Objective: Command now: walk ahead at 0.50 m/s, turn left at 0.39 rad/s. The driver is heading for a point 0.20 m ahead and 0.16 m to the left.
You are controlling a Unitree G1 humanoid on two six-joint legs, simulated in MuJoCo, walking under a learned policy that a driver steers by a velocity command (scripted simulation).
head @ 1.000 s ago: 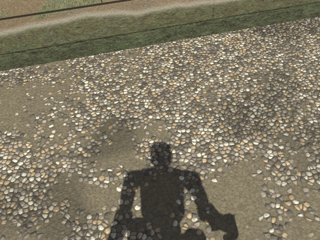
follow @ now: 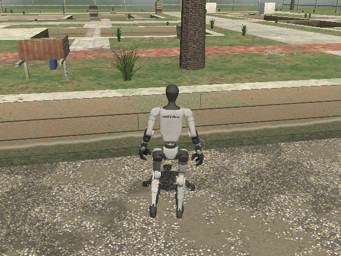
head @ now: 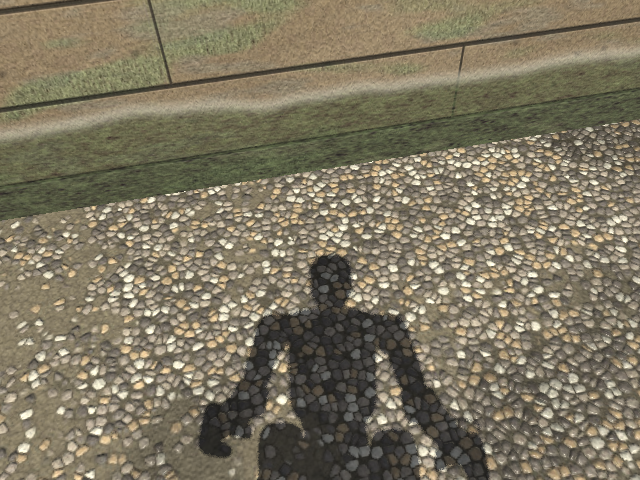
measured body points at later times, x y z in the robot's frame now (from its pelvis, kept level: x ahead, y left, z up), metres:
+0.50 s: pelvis +0.18 +0.04 -0.01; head +0.21 +0.05 +0.44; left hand +0.24 +0.31 -0.15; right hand +0.33 -0.20 -0.13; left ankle +0.26 +0.13 -0.74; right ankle +0.16 -0.12 -0.70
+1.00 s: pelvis +0.24 +0.01 -0.01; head +0.26 +0.01 +0.44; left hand +0.25 +0.25 -0.16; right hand +0.34 -0.24 -0.15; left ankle +0.26 +0.13 -0.74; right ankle +0.22 -0.11 -0.74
